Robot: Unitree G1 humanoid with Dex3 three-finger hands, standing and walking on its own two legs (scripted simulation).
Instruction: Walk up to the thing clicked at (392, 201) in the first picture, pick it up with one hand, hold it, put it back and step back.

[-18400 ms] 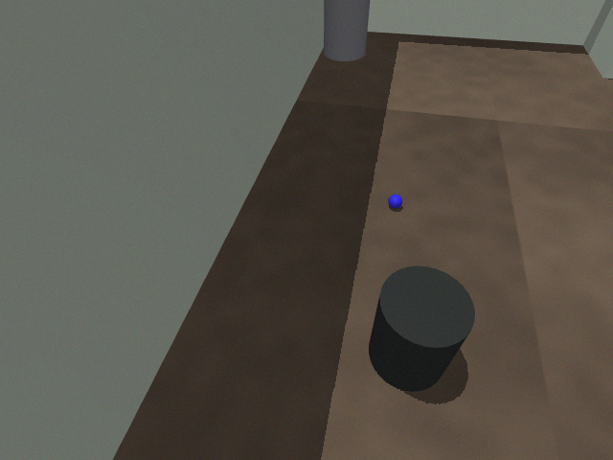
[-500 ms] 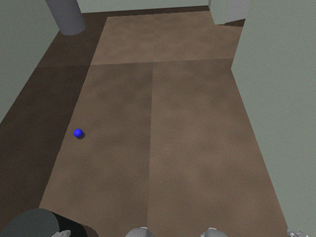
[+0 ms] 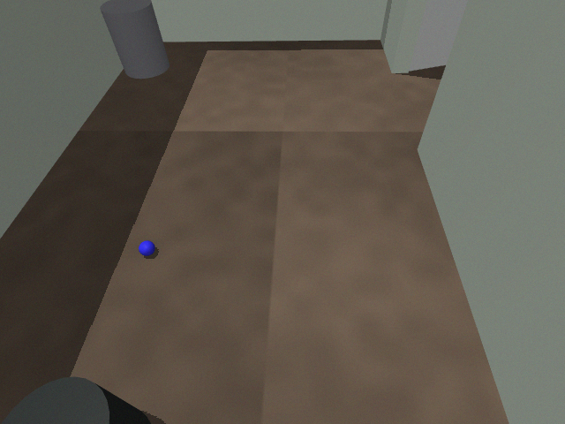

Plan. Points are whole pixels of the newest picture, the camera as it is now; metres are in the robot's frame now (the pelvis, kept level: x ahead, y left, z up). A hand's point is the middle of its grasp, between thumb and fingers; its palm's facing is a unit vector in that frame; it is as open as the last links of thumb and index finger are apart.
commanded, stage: walk up
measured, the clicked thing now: (146, 248) +0.89 +0.66 -0.73
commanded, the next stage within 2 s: stand in 0.32 s
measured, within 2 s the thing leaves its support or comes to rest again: neither
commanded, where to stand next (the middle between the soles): +0.07 -0.01 m, yaw -3 degrees
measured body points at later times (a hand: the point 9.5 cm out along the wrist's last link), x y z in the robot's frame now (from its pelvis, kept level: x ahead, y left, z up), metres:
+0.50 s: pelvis +0.02 +0.00 +0.02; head +0.02 +0.00 +0.47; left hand +0.10 +0.30 -0.12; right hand +0.11 -0.31 -0.11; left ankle +0.02 +0.12 -0.73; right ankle +0.02 -0.14 -0.73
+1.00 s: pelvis +0.02 -0.02 +0.02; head +0.03 -0.02 +0.47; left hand +0.10 +0.28 -0.11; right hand +0.10 -0.32 -0.12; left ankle +0.02 +0.12 -0.73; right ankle +0.02 -0.14 -0.73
